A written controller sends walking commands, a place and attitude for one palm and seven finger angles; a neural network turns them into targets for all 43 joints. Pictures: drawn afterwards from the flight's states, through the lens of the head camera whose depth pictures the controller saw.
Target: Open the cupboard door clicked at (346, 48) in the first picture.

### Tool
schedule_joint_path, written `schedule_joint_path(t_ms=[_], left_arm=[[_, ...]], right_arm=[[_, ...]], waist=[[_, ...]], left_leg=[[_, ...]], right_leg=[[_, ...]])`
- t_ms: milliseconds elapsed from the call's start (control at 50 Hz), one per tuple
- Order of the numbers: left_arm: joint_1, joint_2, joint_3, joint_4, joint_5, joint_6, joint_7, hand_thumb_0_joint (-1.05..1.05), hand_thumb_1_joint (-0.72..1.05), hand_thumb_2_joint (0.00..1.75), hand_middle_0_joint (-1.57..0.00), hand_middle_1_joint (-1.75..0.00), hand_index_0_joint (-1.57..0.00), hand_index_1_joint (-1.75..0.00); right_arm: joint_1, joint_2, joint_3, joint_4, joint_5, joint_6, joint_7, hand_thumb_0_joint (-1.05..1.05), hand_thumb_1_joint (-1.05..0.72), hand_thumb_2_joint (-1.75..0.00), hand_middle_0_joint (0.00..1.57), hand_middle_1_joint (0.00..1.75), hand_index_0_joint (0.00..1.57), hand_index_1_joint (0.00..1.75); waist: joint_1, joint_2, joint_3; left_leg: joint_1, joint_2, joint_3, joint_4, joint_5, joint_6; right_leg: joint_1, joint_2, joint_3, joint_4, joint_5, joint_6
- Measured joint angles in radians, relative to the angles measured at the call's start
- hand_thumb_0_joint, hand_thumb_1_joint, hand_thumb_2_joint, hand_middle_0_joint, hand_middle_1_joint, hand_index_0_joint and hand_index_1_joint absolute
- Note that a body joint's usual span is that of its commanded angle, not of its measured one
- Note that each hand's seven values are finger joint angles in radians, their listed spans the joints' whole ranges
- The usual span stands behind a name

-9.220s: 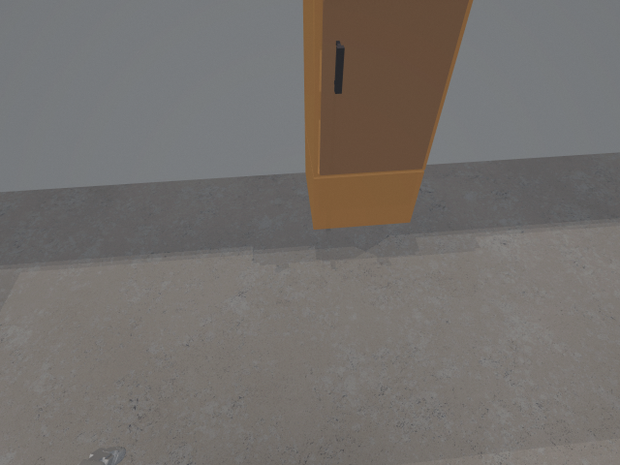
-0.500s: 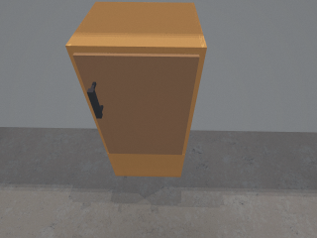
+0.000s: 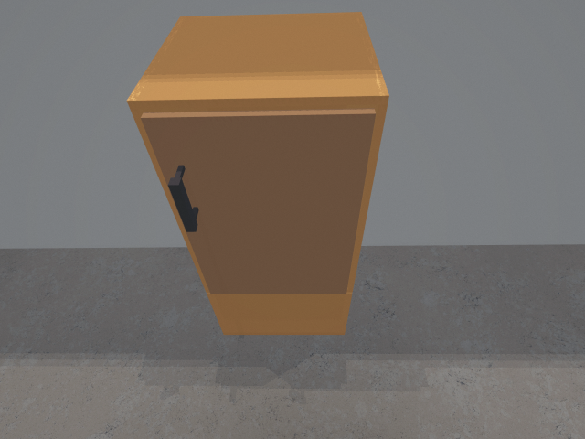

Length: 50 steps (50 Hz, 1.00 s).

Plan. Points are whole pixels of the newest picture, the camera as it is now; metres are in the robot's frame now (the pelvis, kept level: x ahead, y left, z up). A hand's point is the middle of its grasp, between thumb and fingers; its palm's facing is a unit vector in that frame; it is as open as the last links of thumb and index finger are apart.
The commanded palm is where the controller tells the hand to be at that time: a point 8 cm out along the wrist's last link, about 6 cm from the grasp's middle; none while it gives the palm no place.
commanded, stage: raise the hand with hooked fingers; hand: left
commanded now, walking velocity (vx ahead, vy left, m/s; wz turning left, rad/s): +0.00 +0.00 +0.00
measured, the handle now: (186, 199) +0.54 +0.25 -0.02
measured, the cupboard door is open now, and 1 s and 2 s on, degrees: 0 0 0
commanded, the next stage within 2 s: none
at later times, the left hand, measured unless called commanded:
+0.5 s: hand (168, 437) +0.14 +0.19 -0.08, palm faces +0.10 -0.99 +0.00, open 8.9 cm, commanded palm +0.13 +0.24 -0.05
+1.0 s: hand (141, 387) +0.19 +0.23 -0.04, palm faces +0.04 -1.00 -0.07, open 12.0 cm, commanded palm +0.17 +0.28 -0.03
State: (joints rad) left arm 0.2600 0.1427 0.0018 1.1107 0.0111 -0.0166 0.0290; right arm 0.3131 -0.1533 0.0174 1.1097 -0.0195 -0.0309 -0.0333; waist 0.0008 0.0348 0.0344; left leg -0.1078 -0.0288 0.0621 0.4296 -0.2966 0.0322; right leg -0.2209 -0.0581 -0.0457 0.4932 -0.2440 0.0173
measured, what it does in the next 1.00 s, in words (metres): lowers itself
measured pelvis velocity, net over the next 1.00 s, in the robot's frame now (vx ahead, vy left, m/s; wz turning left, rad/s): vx -0.04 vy -0.01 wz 0.02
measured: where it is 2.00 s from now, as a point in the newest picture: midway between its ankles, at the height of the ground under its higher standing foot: outside the picture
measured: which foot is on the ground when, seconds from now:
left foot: down 0.00-1.00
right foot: down 0.00-1.00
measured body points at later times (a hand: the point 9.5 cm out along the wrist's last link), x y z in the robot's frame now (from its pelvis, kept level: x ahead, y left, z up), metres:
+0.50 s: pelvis -0.04 -0.03 -0.10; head +0.02 -0.01 +0.35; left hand +0.13 +0.24 -0.07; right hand +0.23 -0.27 -0.11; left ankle -0.04 +0.10 -0.74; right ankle +0.01 -0.13 -0.74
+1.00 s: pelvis -0.04 -0.01 -0.08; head +0.03 +0.00 +0.36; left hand +0.19 +0.28 -0.03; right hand +0.11 -0.27 -0.16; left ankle -0.04 +0.10 -0.74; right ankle +0.01 -0.13 -0.74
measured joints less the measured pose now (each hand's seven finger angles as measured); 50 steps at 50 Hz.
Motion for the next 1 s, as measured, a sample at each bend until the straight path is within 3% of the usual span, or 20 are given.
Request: schedule_joint_path(t_ms=[40, 60, 100, 140, 180, 220, 300, 340, 400, 480, 540, 600, 700, 780, 880, 1000], left_arm=[[0.004, -0.002, -0.003, 0.003, 0.002, -0.004, 0.007, 0.00, 0.92, 0.90, -0.20, -0.30, -0.20, -0.30], [0.052, -0.001, 0.016, -0.143, -0.036, 0.049, 0.008, 0.01, 0.92, 0.90, -0.20, -0.30, -0.20, -0.30], [0.160, 0.013, 0.027, -0.479, -0.083, 0.038, 0.033, 0.02, 0.92, 0.90, -0.20, -0.30, -0.21, -0.30], [0.191, 0.015, 0.033, -0.701, -0.125, -0.013, 0.051, 0.02, 0.91, 0.89, -0.20, -0.31, -0.21, -0.31], [0.154, 0.014, 0.064, -0.817, -0.149, -0.102, 0.028, 0.02, 0.88, 0.88, -0.20, -0.33, -0.21, -0.32], [0.098, 0.019, 0.107, -0.865, -0.173, -0.229, -0.031, 0.02, 0.85, 0.87, -0.20, -0.35, -0.21, -0.34], [0.034, 0.034, 0.171, -0.881, -0.241, -0.525, -0.241, 0.01, 0.77, 0.84, -0.20, -0.39, -0.21, -0.39], [0.033, 0.046, 0.191, -0.881, -0.268, -0.599, -0.351, 0.01, 0.73, 0.82, -0.21, -0.42, -0.21, -0.41], [0.070, 0.060, 0.207, -0.900, -0.309, -0.546, -0.440, 0.00, 0.66, 0.79, -0.22, -0.46, -0.22, -0.46], [0.142, 0.060, 0.232, -0.959, -0.315, -0.443, -0.414, 0.01, 0.56, 0.76, -0.23, -0.52, -0.23, -0.52], [0.170, 0.072, 0.246, -1.042, -0.300, -0.442, -0.378, 0.01, 0.49, 0.73, -0.23, -0.56, -0.23, -0.56], [0.131, 0.091, 0.255, -1.074, -0.306, -0.462, -0.391, 0.01, 0.42, 0.70, -0.23, -0.61, -0.24, -0.60], [0.013, 0.137, 0.277, -1.023, -0.339, -0.390, -0.461, 0.01, 0.30, 0.65, -0.24, -0.68, -0.25, -0.68], [-0.013, 0.159, 0.301, -0.988, -0.356, -0.317, -0.464, 0.01, 0.21, 0.61, -0.25, -0.74, -0.25, -0.74], [0.000, 0.156, 0.325, -0.975, -0.363, -0.342, -0.426, 0.00, 0.09, 0.56, -0.26, -0.82, -0.26, -0.81], [-0.011, 0.158, 0.321, -0.948, -0.352, -0.381, -0.422, 0.00, -0.05, 0.50, -0.27, -0.91, -0.27, -0.90]], right_arm=[[-0.006, -0.003, -0.002, 0.000, 0.004, 0.004, 0.003, 0.01, -0.91, -0.89, 0.19, 0.30, 0.20, 0.30], [0.003, -0.004, 0.001, -0.037, 0.017, -0.003, 0.002, 0.01, -0.91, -0.89, 0.20, 0.30, 0.20, 0.30], [0.037, -0.015, -0.002, -0.112, 0.030, -0.084, -0.027, 0.02, -0.92, -0.89, 0.20, 0.30, 0.20, 0.30], [0.044, -0.042, -0.016, -0.176, 0.043, -0.162, -0.039, 0.02, -0.92, -0.89, 0.20, 0.30, 0.20, 0.30], [0.023, -0.073, -0.033, -0.247, 0.035, -0.209, -0.037, 0.02, -0.92, -0.89, 0.20, 0.30, 0.20, 0.30], [-0.014, -0.096, -0.053, -0.323, 0.027, -0.238, -0.023, 0.02, -0.92, -0.89, 0.20, 0.30, 0.20, 0.30], [-0.104, -0.124, -0.090, -0.473, 0.017, -0.272, 0.020, 0.02, -0.92, -0.89, 0.20, 0.30, 0.20, 0.30], [-0.143, -0.136, -0.102, -0.542, 0.022, -0.268, 0.033, 0.02, -0.91, -0.89, 0.20, 0.30, 0.20, 0.30], [-0.178, -0.149, -0.107, -0.631, 0.035, -0.239, 0.025, 0.02, -0.91, -0.89, 0.19, 0.30, 0.20, 0.30], [-0.189, -0.138, -0.096, -0.688, 0.040, -0.215, 0.006, 0.02, -0.91, -0.89, 0.19, 0.30, 0.20, 0.30], [-0.179, -0.112, -0.067, -0.673, 0.029, -0.209, -0.004, 0.01, -0.91, -0.89, 0.19, 0.30, 0.20, 0.30], [-0.168, -0.084, -0.030, -0.621, 0.027, -0.206, -0.009, 0.01, -0.91, -0.89, 0.19, 0.30, 0.20, 0.30], [-0.134, -0.042, 0.017, -0.549, 0.041, -0.188, -0.014, 0.02, -0.90, -0.89, 0.20, 0.30, 0.20, 0.30], [-0.082, -0.035, 0.022, -0.535, 0.045, -0.184, -0.015, 0.02, -0.90, -0.89, 0.20, 0.30, 0.20, 0.30], [-0.025, -0.067, -0.002, -0.534, 0.043, -0.196, -0.015, 0.02, -0.90, -0.89, 0.20, 0.30, 0.20, 0.30], [-0.010, -0.124, -0.027, -0.546, 0.047, -0.201, -0.023, 0.02, -0.90, -0.89, 0.20, 0.30, 0.20, 0.30]], waist=[[0.001, 0.001, 0.002], [0.001, -0.005, 0.005], [0.015, -0.021, -0.006], [0.004, -0.021, -0.024], [-0.013, -0.018, -0.052], [-0.018, -0.026, -0.088], [-0.014, -0.064, -0.156], [-0.006, -0.080, -0.171], [0.011, -0.096, -0.181], [0.038, -0.080, -0.171], [0.053, -0.065, -0.161], [0.057, -0.042, -0.154], [0.036, -0.014, -0.147], [0.006, -0.003, -0.145], [-0.015, -0.006, -0.152], [-0.018, -0.018, -0.152]], left_leg=[[-0.014, 0.007, -0.003, 0.018, -0.005, -0.004], [-0.028, 0.011, -0.003, 0.034, -0.012, -0.005], [-0.045, 0.010, 0.001, 0.047, -0.019, -0.007], [-0.083, 0.006, -0.012, 0.081, -0.027, -0.010], [-0.160, 0.003, -0.027, 0.146, -0.044, -0.009], [-0.259, 0.007, -0.026, 0.230, -0.072, -0.012], [-0.484, 0.026, -0.009, 0.452, -0.160, -0.023], [-0.578, 0.034, -0.008, 0.561, -0.202, -0.019], [-0.671, 0.039, -0.015, 0.678, -0.256, -0.038], [-0.739, 0.053, -0.053, 0.767, -0.294, -0.044], [-0.772, 0.062, -0.084, 0.802, -0.304, -0.049], [-0.801, 0.065, -0.110, 0.823, -0.305, -0.052], [-0.820, 0.066, -0.112, 0.820, -0.292, -0.049], [-0.795, 0.065, -0.090, 0.777, -0.272, -0.038], [-0.761, 0.058, -0.065, 0.725, -0.251, -0.026], [-0.742, 0.046, -0.054, 0.704, -0.244, -0.012]], right_leg=[[-0.004, 0.006, -0.004, -0.001, 0.001, -0.001], [-0.015, 0.009, -0.004, 0.007, 0.001, -0.002], [-0.040, 0.007, 0.000, 0.033, -0.009, -0.008], [-0.069, -0.001, -0.012, 0.063, -0.023, -0.009], [-0.133, -0.007, -0.027, 0.112, -0.038, -0.010], [-0.231, -0.008, -0.025, 0.189, -0.061, -0.015], [-0.465, 0.001, -0.005, 0.406, -0.136, -0.030], [-0.562, 0.006, 0.000, 0.511, -0.176, -0.036], [-0.655, 0.007, -0.003, 0.620, -0.202, -0.044], [-0.699, 0.016, -0.039, 0.683, -0.255, -0.056], [-0.712, 0.022, -0.070, 0.693, -0.259, -0.062], [-0.722, 0.024, -0.094, 0.693, -0.255, -0.064], [-0.735, 0.026, -0.097, 0.678, -0.237, -0.061], [-0.719, 0.027, -0.077, 0.639, -0.213, -0.051], [-0.694, 0.023, -0.053, 0.595, -0.190, -0.038], [-0.676, 0.014, -0.041, 0.576, -0.183, -0.026]])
